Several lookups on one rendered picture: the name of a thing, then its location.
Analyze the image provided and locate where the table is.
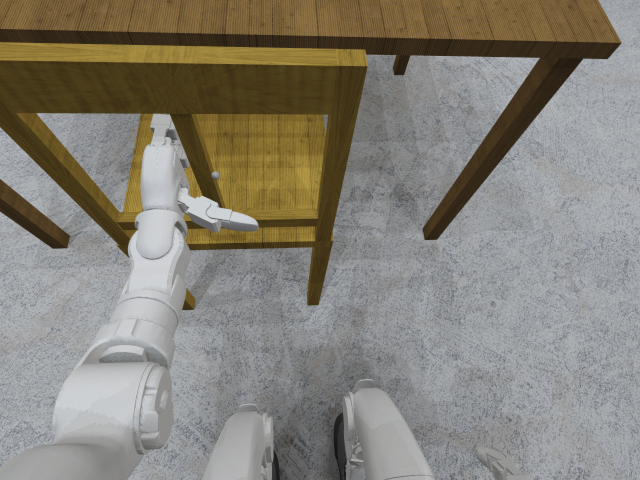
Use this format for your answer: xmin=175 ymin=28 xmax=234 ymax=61
xmin=0 ymin=0 xmax=622 ymax=249

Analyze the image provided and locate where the chair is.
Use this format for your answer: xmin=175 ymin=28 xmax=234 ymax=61
xmin=0 ymin=42 xmax=368 ymax=310

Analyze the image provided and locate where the robot left hand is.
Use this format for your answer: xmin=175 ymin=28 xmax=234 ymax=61
xmin=141 ymin=114 xmax=259 ymax=233

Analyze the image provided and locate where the right robot foot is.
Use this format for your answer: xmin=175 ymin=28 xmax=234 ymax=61
xmin=334 ymin=413 xmax=366 ymax=480

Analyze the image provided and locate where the left robot upper arm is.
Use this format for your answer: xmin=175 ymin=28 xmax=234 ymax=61
xmin=0 ymin=362 xmax=174 ymax=480

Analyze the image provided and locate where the robot right thigh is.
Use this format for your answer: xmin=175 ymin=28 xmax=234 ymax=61
xmin=342 ymin=388 xmax=436 ymax=480

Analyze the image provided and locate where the robot right hand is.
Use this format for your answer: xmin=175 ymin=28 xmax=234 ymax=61
xmin=475 ymin=446 xmax=533 ymax=480

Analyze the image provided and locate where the robot left forearm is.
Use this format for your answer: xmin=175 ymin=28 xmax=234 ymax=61
xmin=51 ymin=209 xmax=191 ymax=442

